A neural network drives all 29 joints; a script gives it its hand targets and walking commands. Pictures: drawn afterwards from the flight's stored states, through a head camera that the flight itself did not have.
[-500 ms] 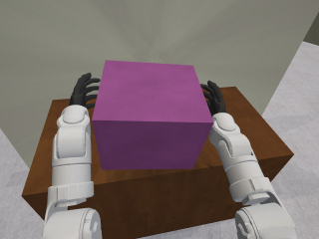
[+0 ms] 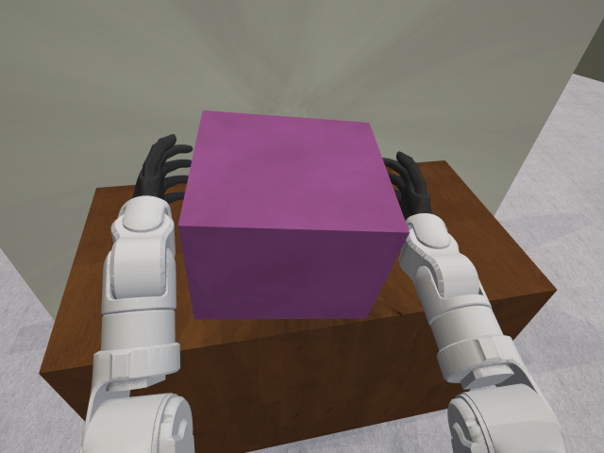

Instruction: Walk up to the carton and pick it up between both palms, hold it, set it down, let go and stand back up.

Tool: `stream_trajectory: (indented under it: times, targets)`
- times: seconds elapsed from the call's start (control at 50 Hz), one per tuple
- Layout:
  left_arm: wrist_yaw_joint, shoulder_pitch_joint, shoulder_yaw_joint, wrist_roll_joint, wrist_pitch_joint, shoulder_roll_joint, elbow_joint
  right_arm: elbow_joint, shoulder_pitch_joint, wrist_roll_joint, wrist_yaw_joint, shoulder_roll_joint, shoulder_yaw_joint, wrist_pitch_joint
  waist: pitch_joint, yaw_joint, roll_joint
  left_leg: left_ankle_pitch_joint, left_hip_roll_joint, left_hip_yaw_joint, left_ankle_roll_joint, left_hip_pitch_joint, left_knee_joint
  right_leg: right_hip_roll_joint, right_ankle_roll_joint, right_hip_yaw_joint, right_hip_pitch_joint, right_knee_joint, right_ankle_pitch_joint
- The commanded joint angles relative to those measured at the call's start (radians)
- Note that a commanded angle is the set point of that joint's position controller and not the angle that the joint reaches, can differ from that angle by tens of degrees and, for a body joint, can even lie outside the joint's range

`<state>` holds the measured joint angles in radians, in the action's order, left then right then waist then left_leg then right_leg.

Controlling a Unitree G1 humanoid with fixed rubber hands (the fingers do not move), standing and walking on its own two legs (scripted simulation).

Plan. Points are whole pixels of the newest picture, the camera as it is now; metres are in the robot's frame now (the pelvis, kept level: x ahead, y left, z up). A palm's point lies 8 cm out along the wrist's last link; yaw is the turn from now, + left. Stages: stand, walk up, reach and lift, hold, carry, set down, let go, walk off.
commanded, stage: hold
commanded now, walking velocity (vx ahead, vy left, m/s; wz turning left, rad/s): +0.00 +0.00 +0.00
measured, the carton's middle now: (285, 216) +0.39 +0.01 +0.14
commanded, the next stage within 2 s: none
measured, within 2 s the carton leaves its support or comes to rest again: neither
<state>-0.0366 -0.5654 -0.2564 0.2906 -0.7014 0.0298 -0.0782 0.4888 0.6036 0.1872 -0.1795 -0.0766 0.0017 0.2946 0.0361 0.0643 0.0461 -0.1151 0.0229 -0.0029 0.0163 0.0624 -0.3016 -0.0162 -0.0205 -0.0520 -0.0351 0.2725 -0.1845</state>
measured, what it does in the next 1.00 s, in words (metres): stands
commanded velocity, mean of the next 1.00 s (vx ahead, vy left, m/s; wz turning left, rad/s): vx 0.00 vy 0.00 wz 0.00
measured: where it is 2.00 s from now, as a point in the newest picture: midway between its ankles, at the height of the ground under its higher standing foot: outside the picture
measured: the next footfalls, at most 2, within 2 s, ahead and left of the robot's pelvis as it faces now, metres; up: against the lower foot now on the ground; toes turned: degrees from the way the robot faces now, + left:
none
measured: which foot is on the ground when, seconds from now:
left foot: down 0.00-1.00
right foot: down 0.00-1.00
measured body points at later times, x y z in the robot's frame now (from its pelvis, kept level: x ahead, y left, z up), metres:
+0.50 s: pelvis +0.00 -0.01 +0.00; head -0.04 +0.01 +0.45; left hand +0.37 +0.17 +0.19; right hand +0.37 -0.16 +0.17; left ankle +0.04 +0.13 -0.75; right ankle -0.01 -0.10 -0.75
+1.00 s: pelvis +0.00 +0.00 +0.00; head -0.04 +0.02 +0.45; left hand +0.37 +0.18 +0.19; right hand +0.37 -0.15 +0.17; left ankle +0.04 +0.13 -0.75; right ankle -0.01 -0.10 -0.75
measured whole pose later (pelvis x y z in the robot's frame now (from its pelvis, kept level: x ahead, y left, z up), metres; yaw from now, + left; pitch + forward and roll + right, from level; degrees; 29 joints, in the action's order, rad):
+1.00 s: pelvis +0.00 +0.00 +0.00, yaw +0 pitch -7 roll +0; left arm -0.04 -0.56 -0.26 0.29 -0.70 0.04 -0.06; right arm 0.48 0.60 0.19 -0.19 -0.07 0.01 0.30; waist 0.04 0.07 0.06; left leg -0.12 0.02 -0.01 0.02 0.06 -0.31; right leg -0.02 -0.02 -0.06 -0.04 0.28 -0.19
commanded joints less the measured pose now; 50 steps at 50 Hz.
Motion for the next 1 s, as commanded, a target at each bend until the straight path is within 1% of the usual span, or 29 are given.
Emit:
stream_trajectory:
  times: [0.0,0.02,0.06,0.08,0.12,0.16,0.18,0.22,0.24,0.26,0.28,0.3,0.32,0.44,0.46,0.48,0.52,0.54,0.6,0.66,0.68,0.7,0.74,0.76,0.8,0.82,0.9,0.94,0.98]
  targets:
    - [-0.139,-0.540,0.482,-0.177,0.067,-0.566,0.140,-0.381,0.742,0.074,0.096,0.523,0.371,-0.070,-0.420,0.012,-0.067,0.296,-0.041,0.018,0.007,-0.296,-0.038,-0.035,0.060,-0.034,0.079,-0.047,0.227]
    - [-0.142,-0.532,0.475,-0.172,0.065,-0.553,0.134,-0.385,0.744,0.079,0.093,0.522,0.370,-0.069,-0.419,0.006,-0.062,0.292,-0.041,0.018,0.006,-0.293,-0.039,-0.031,0.060,-0.035,0.066,-0.045,0.231]
    - [-0.143,-0.530,0.492,-0.182,0.065,-0.562,0.147,-0.402,0.747,0.076,0.090,0.527,0.377,-0.068,-0.423,0.013,-0.072,0.301,-0.041,0.019,0.007,-0.295,-0.041,-0.029,0.057,-0.033,0.067,-0.043,0.253]
    - [-0.145,-0.525,0.484,-0.176,0.066,-0.552,0.151,-0.390,0.730,0.078,0.090,0.531,0.384,-0.062,-0.410,0.009,-0.057,0.289,-0.041,0.019,0.004,-0.283,-0.037,-0.026,0.059,-0.029,0.066,-0.042,0.254]
    - [-0.148,-0.534,0.479,-0.174,0.064,-0.553,0.146,-0.391,0.734,0.075,0.088,0.533,0.376,-0.059,-0.406,0.009,-0.068,0.280,-0.045,0.024,0.005,-0.287,-0.037,-0.026,0.062,-0.033,0.070,-0.041,0.248]
    - [-0.154,-0.547,0.478,-0.173,0.065,-0.548,0.158,-0.380,0.721,0.070,0.086,0.539,0.372,-0.055,-0.403,0.020,-0.071,0.248,-0.049,0.025,0.001,-0.274,-0.028,-0.021,0.063,-0.029,0.067,-0.046,0.247]
    - [-0.153,-0.549,0.480,-0.179,0.070,-0.548,0.168,-0.398,0.730,0.076,0.087,0.540,0.378,-0.056,-0.418,0.010,-0.066,0.259,-0.049,0.020,-0.001,-0.275,-0.029,-0.022,0.065,-0.028,0.062,-0.043,0.261]
    - [-0.150,-0.547,0.494,-0.189,0.073,-0.550,0.186,-0.424,0.728,0.092,0.084,0.549,0.392,-0.057,-0.441,0.014,-0.073,0.275,-0.051,0.020,0.003,-0.282,-0.039,-0.022,0.066,-0.030,0.051,-0.034,0.284]
    - [-0.151,-0.545,0.486,-0.185,0.074,-0.542,0.159,-0.402,0.729,0.078,0.083,0.553,0.393,-0.053,-0.424,0.008,-0.066,0.270,-0.051,0.021,0.000,-0.276,-0.036,-0.020,0.067,-0.031,0.061,-0.034,0.279]
    - [-0.153,-0.556,0.491,-0.190,0.078,-0.545,0.168,-0.403,0.731,0.078,0.082,0.557,0.389,-0.054,-0.424,0.015,-0.064,0.251,-0.051,0.020,-0.003,-0.269,-0.030,-0.018,0.069,-0.027,0.062,-0.035,0.273]
    - [-0.151,-0.558,0.489,-0.187,0.077,-0.552,0.177,-0.423,0.738,0.085,0.081,0.554,0.390,-0.056,-0.430,0.008,-0.066,0.264,-0.052,0.017,0.000,-0.275,-0.037,-0.019,0.069,-0.030,0.058,-0.036,0.274]
    - [-0.153,-0.560,0.488,-0.185,0.077,-0.547,0.171,-0.408,0.728,0.080,0.080,0.551,0.383,-0.053,-0.417,0.017,-0.074,0.254,-0.050,0.018,0.000,-0.274,-0.034,-0.018,0.067,-0.029,0.071,-0.037,0.272]
    - [-0.151,-0.562,0.498,-0.188,0.079,-0.549,0.190,-0.427,0.732,0.084,0.080,0.549,0.386,-0.053,-0.436,0.021,-0.080,0.249,-0.055,0.020,-0.002,-0.276,-0.036,-0.017,0.069,-0.025,0.069,-0.036,0.269]
    - [-0.162,-0.563,0.441,-0.164,0.072,-0.533,0.103,-0.351,0.734,0.055,0.087,0.557,0.355,-0.043,-0.367,0.008,-0.049,0.144,-0.052,0.026,-0.020,-0.231,0.001,-0.010,0.070,-0.020,0.082,-0.051,0.178]
    - [-0.163,-0.577,0.441,-0.165,0.074,-0.536,0.107,-0.356,0.757,0.050,0.088,0.561,0.355,-0.046,-0.371,-0.001,-0.053,0.141,-0.053,0.031,-0.021,-0.229,0.004,-0.007,0.069,-0.019,0.081,-0.050,0.178]
    - [-0.163,-0.572,0.439,-0.164,0.075,-0.535,0.108,-0.367,0.748,0.050,0.086,0.563,0.355,-0.048,-0.398,0.006,-0.046,0.146,-0.054,0.030,-0.023,-0.233,0.003,-0.007,0.071,-0.021,0.068,-0.050,0.190]
    - [-0.161,-0.579,0.434,-0.164,0.074,-0.536,0.106,-0.375,0.768,0.059,0.086,0.563,0.358,-0.053,-0.404,-0.003,-0.050,0.167,-0.054,0.031,-0.018,-0.234,-0.005,-0.012,0.069,-0.021,0.053,-0.048,0.208]
    - [-0.164,-0.577,0.429,-0.159,0.073,-0.539,0.081,-0.346,0.764,0.048,0.085,0.568,0.350,-0.051,-0.384,0.001,-0.043,0.167,-0.054,0.029,-0.017,-0.232,-0.004,-0.011,0.070,-0.019,0.061,-0.046,0.203]
    - [-0.166,-0.577,0.421,-0.154,0.073,-0.537,0.082,-0.338,0.762,0.046,0.086,0.561,0.348,-0.055,-0.385,-0.002,-0.038,0.158,-0.053,0.032,-0.021,-0.242,-0.001,-0.013,0.075,-0.025,0.067,-0.047,0.190]
    - [-0.162,-0.596,0.433,-0.158,0.075,-0.546,0.103,-0.343,0.777,0.056,0.087,0.557,0.348,-0.060,-0.403,0.007,-0.051,0.179,-0.049,0.026,-0.015,-0.252,-0.008,-0.018,0.070,-0.028,0.075,-0.046,0.187]
    - [-0.159,-0.597,0.426,-0.156,0.075,-0.548,0.094,-0.344,0.785,0.055,0.090,0.562,0.350,-0.062,-0.401,-0.001,-0.059,0.185,-0.050,0.029,-0.013,-0.255,-0.014,-0.017,0.068,-0.027,0.078,-0.044,0.187]
    - [-0.159,-0.597,0.433,-0.159,0.076,-0.548,0.094,-0.340,0.779,0.050,0.090,0.558,0.344,-0.063,-0.397,0.007,-0.057,0.191,-0.050,0.028,-0.011,-0.260,-0.012,-0.020,0.067,-0.033,0.082,-0.048,0.176]
    - [-0.155,-0.580,0.448,-0.168,0.075,-0.550,0.121,-0.363,0.768,0.056,0.090,0.560,0.360,-0.070,-0.431,0.003,-0.052,0.234,-0.051,0.023,-0.009,-0.274,-0.021,-0.021,0.066,-0.028,0.068,-0.042,0.214]
    - [-0.152,-0.591,0.461,-0.173,0.075,-0.558,0.125,-0.376,0.772,0.063,0.089,0.551,0.357,-0.071,-0.437,0.009,-0.066,0.248,-0.049,0.024,-0.002,-0.284,-0.028,-0.024,0.069,-0.033,0.075,-0.038,0.225]
    - [-0.151,-0.579,0.463,-0.164,0.073,-0.556,0.118,-0.361,0.757,0.061,0.088,0.542,0.354,-0.068,-0.418,0.018,-0.066,0.246,-0.048,0.024,0.002,-0.282,-0.029,-0.027,0.067,-0.034,0.082,-0.042,0.206]
    - [-0.150,-0.581,0.465,-0.171,0.074,-0.552,0.133,-0.367,0.760,0.066,0.090,0.538,0.354,-0.071,-0.419,0.014,-0.078,0.261,-0.047,0.026,0.007,-0.284,-0.033,-0.028,0.063,-0.033,0.079,-0.040,0.214]
    - [-0.142,-0.568,0.500,-0.184,0.072,-0.566,0.168,-0.383,0.746,0.075,0.092,0.523,0.356,-0.069,-0.441,0.021,-0.094,0.292,-0.039,0.017,0.013,-0.303,-0.041,-0.034,0.057,-0.037,0.090,-0.040,0.205]
    - [-0.139,-0.563,0.491,-0.179,0.068,-0.565,0.148,-0.366,0.734,0.071,0.097,0.521,0.357,-0.065,-0.422,0.025,-0.101,0.280,-0.036,0.013,0.018,-0.301,-0.038,-0.033,0.049,-0.036,0.099,-0.043,0.189]
    - [-0.142,-0.555,0.482,-0.169,0.062,-0.556,0.151,-0.354,0.729,0.066,0.099,0.509,0.344,-0.060,-0.389,0.018,-0.104,0.252,-0.036,0.018,0.012,-0.278,-0.025,-0.033,0.053,-0.035,0.095,-0.049,0.159]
